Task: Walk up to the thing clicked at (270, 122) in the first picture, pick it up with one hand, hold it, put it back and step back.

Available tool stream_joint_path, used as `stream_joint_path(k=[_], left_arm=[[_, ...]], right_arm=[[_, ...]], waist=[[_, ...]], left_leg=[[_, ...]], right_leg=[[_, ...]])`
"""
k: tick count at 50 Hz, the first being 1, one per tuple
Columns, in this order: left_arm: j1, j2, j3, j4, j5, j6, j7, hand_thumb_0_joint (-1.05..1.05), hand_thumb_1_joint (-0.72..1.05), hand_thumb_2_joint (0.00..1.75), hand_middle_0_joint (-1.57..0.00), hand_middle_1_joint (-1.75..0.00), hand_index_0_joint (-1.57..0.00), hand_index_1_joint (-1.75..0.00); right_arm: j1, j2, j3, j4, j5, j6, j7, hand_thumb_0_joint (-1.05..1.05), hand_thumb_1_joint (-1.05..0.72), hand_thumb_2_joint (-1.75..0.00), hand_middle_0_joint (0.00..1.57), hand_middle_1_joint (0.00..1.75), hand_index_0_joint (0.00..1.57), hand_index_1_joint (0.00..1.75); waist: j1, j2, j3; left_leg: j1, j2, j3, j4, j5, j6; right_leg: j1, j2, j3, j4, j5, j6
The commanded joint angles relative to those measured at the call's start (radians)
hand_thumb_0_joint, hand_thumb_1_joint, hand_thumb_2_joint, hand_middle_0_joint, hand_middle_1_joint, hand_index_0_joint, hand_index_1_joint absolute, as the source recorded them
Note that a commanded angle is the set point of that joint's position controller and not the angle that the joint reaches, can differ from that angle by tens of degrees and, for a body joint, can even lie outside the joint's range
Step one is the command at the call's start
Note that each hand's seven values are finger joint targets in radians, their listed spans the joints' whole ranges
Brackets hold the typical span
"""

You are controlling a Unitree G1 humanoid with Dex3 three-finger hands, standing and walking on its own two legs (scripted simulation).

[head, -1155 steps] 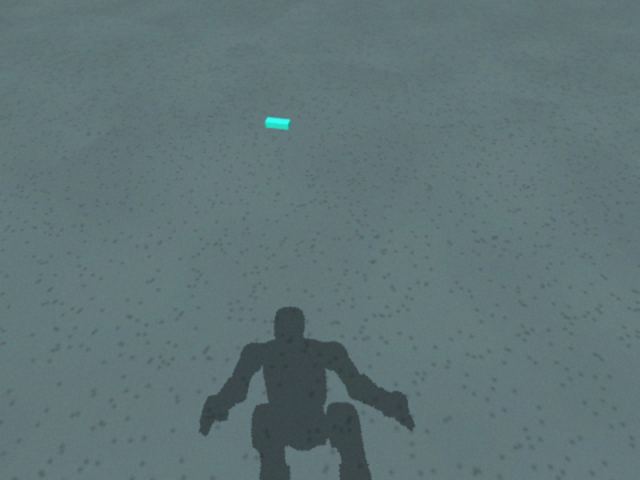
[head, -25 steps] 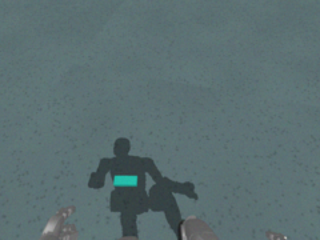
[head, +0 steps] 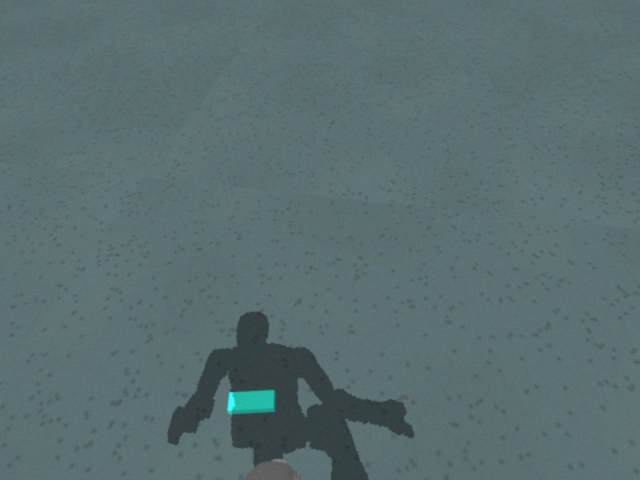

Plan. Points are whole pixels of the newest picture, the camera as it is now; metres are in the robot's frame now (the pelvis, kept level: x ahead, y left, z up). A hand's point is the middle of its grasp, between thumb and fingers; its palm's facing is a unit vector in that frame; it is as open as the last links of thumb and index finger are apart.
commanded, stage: walk up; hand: left
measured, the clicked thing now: (252, 402) +0.46 +0.26 -0.75
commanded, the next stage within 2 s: stand in 0.40 s
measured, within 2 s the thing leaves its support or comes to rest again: neither
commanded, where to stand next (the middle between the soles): +0.09 +0.00 m, yaw +3 degrees
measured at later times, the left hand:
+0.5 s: hand out of the picture -0.01 +0.26 -0.17, palm faces -0.04 -0.93 -0.37, open 7.3 cm
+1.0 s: hand out of the picture +0.07 +0.27 -0.15, palm faces -0.05 -0.95 -0.32, open 7.3 cm
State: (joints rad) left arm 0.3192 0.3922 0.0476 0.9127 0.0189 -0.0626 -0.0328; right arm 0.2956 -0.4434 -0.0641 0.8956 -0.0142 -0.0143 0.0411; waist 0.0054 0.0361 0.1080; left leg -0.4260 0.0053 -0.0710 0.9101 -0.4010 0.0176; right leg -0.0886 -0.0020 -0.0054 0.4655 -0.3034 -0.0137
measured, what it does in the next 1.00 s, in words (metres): steps on the spot: left foot, then right foot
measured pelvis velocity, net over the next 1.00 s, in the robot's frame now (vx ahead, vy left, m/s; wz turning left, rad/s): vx -0.05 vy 0.03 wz -0.03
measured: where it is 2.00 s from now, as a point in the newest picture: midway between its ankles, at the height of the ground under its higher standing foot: outside the picture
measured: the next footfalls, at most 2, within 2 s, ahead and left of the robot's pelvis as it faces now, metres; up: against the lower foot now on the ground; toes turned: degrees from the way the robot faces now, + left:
left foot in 0.14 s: +0.16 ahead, +0.14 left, +0.00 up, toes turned +1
right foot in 0.40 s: -0.03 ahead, -0.12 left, +0.00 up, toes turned -1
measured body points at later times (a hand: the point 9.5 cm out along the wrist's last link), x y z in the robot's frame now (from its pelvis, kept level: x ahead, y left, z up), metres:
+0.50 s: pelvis -0.04 +0.00 -0.02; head -0.02 -0.01 +0.43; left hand -0.01 +0.31 -0.14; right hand +0.08 -0.31 -0.13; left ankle +0.08 +0.14 -0.71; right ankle -0.07 -0.12 -0.74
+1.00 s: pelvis -0.05 +0.03 +0.01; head -0.05 +0.04 +0.46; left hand +0.07 +0.32 -0.12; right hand +0.03 -0.27 -0.12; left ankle +0.01 +0.15 -0.74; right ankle -0.07 -0.12 -0.74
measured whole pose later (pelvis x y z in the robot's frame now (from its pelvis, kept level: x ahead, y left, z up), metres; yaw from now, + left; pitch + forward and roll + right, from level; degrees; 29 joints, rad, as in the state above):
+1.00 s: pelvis -0.05 +0.03 +0.01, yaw -2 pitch -4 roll +0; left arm 0.07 0.36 0.01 1.09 0.01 -0.02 -0.02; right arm 0.08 -0.33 0.00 1.10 -0.01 -0.02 0.02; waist -0.01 -0.02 0.06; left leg -0.20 0.00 -0.04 0.39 -0.13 -0.01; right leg -0.09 -0.03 0.03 0.38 -0.23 0.04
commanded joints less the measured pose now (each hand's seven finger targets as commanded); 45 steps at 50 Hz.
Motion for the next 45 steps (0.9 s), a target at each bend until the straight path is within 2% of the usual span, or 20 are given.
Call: stream_joint_path(k=[1,3,5,6,7,8,9,13,15,17,19,20,21,22,25,28,31,33,36,45], left_arm=[[-0.096,0.225,0.044,-0.096,-0.011,-0.001,0.036,0.0,0.9,0.9,-0.2,-0.3,-0.2,-0.3],[-0.134,0.229,0.036,-0.11,-0.028,0.03,0.044,0.0,0.9,0.9,-0.2,-0.3,-0.2,-0.3],[-0.16,0.215,0.032,-0.125,-0.037,0.062,0.052,0.0,0.9,0.9,-0.2,-0.3,-0.2,-0.3],[-0.132,0.197,0.029,-0.126,-0.046,0.073,0.055,0.0,0.9,0.9,-0.2,-0.3,-0.2,-0.3],[-0.088,0.172,0.027,-0.127,-0.058,0.079,0.058,0.0,0.9,0.9,-0.2,-0.3,-0.2,-0.3],[-0.051,0.186,0.034,-0.11,-0.062,0.097,0.066,0.0,0.9,0.9,-0.2,-0.3,-0.2,-0.3],[-0.044,0.203,0.036,-0.086,-0.048,0.112,0.072,0.0,0.9,0.9,-0.2,-0.3,-0.2,-0.3],[0.003,0.202,0.054,-0.033,-0.036,0.116,0.052,0.0,0.9,0.9,-0.2,-0.3,-0.2,-0.3],[0.03,0.193,0.06,-0.019,-0.021,0.111,0.036,0.0,0.9,0.9,-0.2,-0.3,-0.2,-0.3],[0.066,0.195,0.075,-0.004,-0.01,0.103,0.027,0.0,0.9,0.9,-0.2,-0.3,-0.2,-0.3],[0.124,0.187,0.089,0.026,0.005,0.092,0.026,0.0,0.9,0.9,-0.2,-0.3,-0.2,-0.3],[0.084,0.186,0.06,0.02,0.017,0.068,0.029,0.0,0.9,0.9,-0.2,-0.3,-0.2,-0.3],[-0.011,0.301,0.08,-0.016,0.038,0.055,0.034,0.0,0.9,0.9,-0.2,-0.3,-0.2,-0.3],[-0.121,0.344,0.079,-0.027,0.043,0.048,0.042,0.0,0.9,0.9,-0.2,-0.3,-0.2,-0.3],[-0.257,0.245,0.054,-0.034,0.026,0.003,0.054,0.0,0.9,0.9,-0.2,-0.3,-0.2,-0.3],[-0.19,0.196,0.041,0.003,0.005,-0.008,0.046,0.0,0.9,0.9,-0.2,-0.3,-0.2,-0.3],[-0.122,0.186,0.04,0.041,-0.013,0.011,0.049,0.0,0.9,0.9,-0.2,-0.3,-0.2,-0.3],[-0.068,0.151,0.028,0.049,-0.038,0.02,0.052,0.0,0.9,0.9,-0.2,-0.3,-0.2,-0.3],[-0.194,0.183,0.028,0.062,-0.027,0.029,0.05,0.0,0.9,0.9,-0.2,-0.3,-0.2,-0.3],[-0.219,0.167,0.007,0.149,-0.015,0.036,0.031,0.0,0.9,0.9,-0.2,-0.3,-0.2,-0.3]], right_arm=[[-0.038,-0.104,-0.029,-0.055,0.017,-0.03,-0.022,0.0,-0.9,-0.9,0.2,0.3,0.2,0.3],[-0.022,-0.112,-0.031,-0.04,0.015,-0.026,-0.037,0.0,-0.9,-0.9,0.2,0.3,0.2,0.3],[0.01,-0.145,-0.043,-0.027,0.009,-0.022,-0.051,0.0,-0.9,-0.9,0.2,0.3,0.2,0.3],[0.008,-0.197,-0.054,-0.026,0.005,-0.021,-0.06,0.0,-0.9,-0.9,0.2,0.3,0.2,0.3],[0.016,-0.248,-0.065,-0.043,0.004,-0.022,-0.065,0.0,-0.9,-0.9,0.2,0.3,0.2,0.3],[-0.007,-0.282,-0.064,-0.053,0.021,-0.019,-0.067,0.0,-0.9,-0.9,0.2,0.3,0.2,0.3],[-0.041,-0.278,-0.073,-0.056,0.018,-0.014,-0.073,0.0,-0.9,-0.9,0.2,0.3,0.2,0.3],[-0.191,-0.218,-0.057,-0.102,0.002,0.0,-0.083,0.0,-0.9,-0.9,0.2,0.3,0.2,0.3],[-0.199,-0.217,-0.06,-0.104,-0.02,0.006,-0.072,0.0,-0.9,-0.9,0.2,0.3,0.2,0.3],[-0.2,-0.23,-0.066,-0.11,-0.031,0.019,-0.06,0.0,-0.9,-0.9,0.2,0.3,0.2,0.3],[-0.19,-0.213,-0.061,-0.105,-0.026,0.033,-0.058,0.0,-0.9,-0.9,0.2,0.3,0.2,0.3],[-0.148,-0.097,-0.038,-0.061,-0.009,0.04,-0.052,0.0,-0.9,-0.9,0.2,0.3,0.2,0.3],[-0.195,-0.028,-0.018,-0.094,0.001,0.034,-0.054,0.0,-0.9,-0.9,0.2,0.3,0.2,0.3],[-0.269,-0.135,-0.048,-0.083,-0.009,0.027,-0.069,0.0,-0.9,-0.9,0.2,0.3,0.2,0.3],[-0.119,-0.1,-0.051,-0.001,0.014,0.014,-0.04,0.0,-0.9,-0.9,0.2,0.3,0.2,0.3],[-0.21,-0.084,-0.03,-0.003,0.0,-0.018,-0.032,0.0,-0.9,-0.9,0.2,0.3,0.2,0.3],[-0.214,-0.079,-0.019,0.012,0.003,-0.024,-0.04,0.0,-0.9,-0.9,0.2,0.3,0.2,0.3],[-0.21,-0.157,-0.023,0.041,-0.001,-0.031,-0.046,0.0,-0.9,-0.9,0.2,0.3,0.2,0.3],[-0.211,-0.123,-0.005,0.082,0.015,-0.018,-0.047,0.0,-0.9,-0.9,0.2,0.3,0.2,0.3],[-0.257,-0.129,0.01,0.142,0.008,-0.024,-0.045,0.0,-0.9,-0.9,0.2,0.3,0.2,0.3]], waist=[[0.007,-0.211,-0.01],[-0.017,-0.208,-0.042],[-0.05,-0.155,-0.057],[-0.045,-0.052,-0.078],[-0.035,0.037,-0.147],[-0.027,0.136,-0.204],[-0.024,0.096,-0.224],[0.028,0.093,-0.178],[0.019,0.142,-0.19],[0.016,0.176,-0.193],[0.04,0.12,-0.177],[0.029,-0.015,-0.179],[0.033,-0.235,-0.064],[0.018,-0.124,0.063],[-0.074,-0.132,0.015],[-0.004,-0.171,-0.049],[0.007,-0.188,-0.08],[0.042,-0.082,-0.183],[-0.004,-0.036,-0.178],[0.008,0.011,-0.093]], left_leg=[[0.113,0.012,0.064,-0.203,0.16,-0.031],[0.204,-0.027,0.112,-0.269,0.298,-0.018],[0.279,-0.031,0.101,-0.381,0.47,0.004],[0.321,0.059,0.023,-0.399,0.767,0.028],[0.304,0.235,-0.17,-0.451,0.917,0.113],[0.298,0.37,-0.378,-0.49,0.971,0.251],[0.25,0.389,-0.419,-0.5,0.791,0.283],[0.061,0.258,-0.184,-0.522,0.236,0.202],[0.099,0.231,-0.186,-0.56,-0.064,0.173],[0.059,0.243,-0.214,-0.582,-0.169,0.164],[-0.032,0.194,-0.166,-0.49,-0.185,0.114],[-0.029,0.082,-0.064,-0.322,-0.268,0.038],[-0.151,-0.064,0.005,-0.137,-0.161,-0.015],[-0.045,-0.032,-0.138,-0.023,-0.077,0.0],[-0.037,-0.027,-0.099,-0.066,0.081,-0.006],[0.083,0.011,-0.015,-0.297,-0.006,0.002],[0.255,0.028,-0.015,-0.522,0.394,0.008],[0.377,0.113,-0.101,-0.427,0.674,0.048],[0.313,0.101,-0.073,-0.485,0.453,0.021],[0.206,0.114,-0.115,-0.641,0.181,0.008]], right_leg=[[-0.156,-0.201,0.047,-0.039,0.685,-0.163],[-0.192,-0.174,0.034,0.078,0.69,-0.131],[-0.244,-0.116,0.044,0.207,0.465,-0.078],[-0.277,-0.049,0.039,0.282,0.32,-0.038],[-0.25,0.02,0.027,0.425,0.109,-0.007],[-0.239,0.066,0.053,0.584,-0.284,-0.007],[-0.243,0.046,0.128,0.711,-0.358,-0.014],[-0.228,0.022,0.118,0.732,-0.243,-0.03],[-0.23,0.0,0.034,0.502,-0.253,-0.019],[-0.152,0.015,-0.021,0.335,-0.318,-0.013],[-0.026,0.026,-0.025,0.088,-0.176,-0.028],[-0.064,-0.084,0.219,-0.153,-0.413,-0.022],[-0.265,-0.351,0.632,-0.333,-0.697,-0.093],[-0.556,-0.389,0.667,-0.357,-0.752,-0.173],[-0.242,-0.217,0.295,-0.251,-0.189,-0.063],[-0.051,-0.175,0.171,-0.093,0.324,-0.087],[-0.034,-0.149,0.118,0.009,0.576,-0.042],[-0.068,-0.092,0.106,-0.026,0.398,-0.007],[-0.011,-0.099,0.108,-0.091,0.208,-0.014],[-0.005,-0.097,0.093,-0.147,0.078,-0.008]])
